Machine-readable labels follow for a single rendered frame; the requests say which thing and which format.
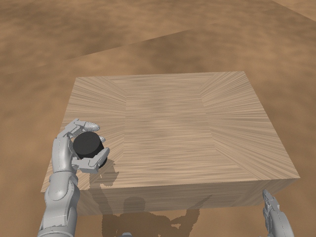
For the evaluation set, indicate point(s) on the left robot arm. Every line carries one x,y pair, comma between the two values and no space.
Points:
61,198

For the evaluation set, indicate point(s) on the can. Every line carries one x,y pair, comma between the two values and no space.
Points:
87,145

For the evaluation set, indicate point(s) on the right robot hand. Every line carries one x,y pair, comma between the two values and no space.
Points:
276,221

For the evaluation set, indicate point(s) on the left robot hand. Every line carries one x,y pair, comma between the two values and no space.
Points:
64,158

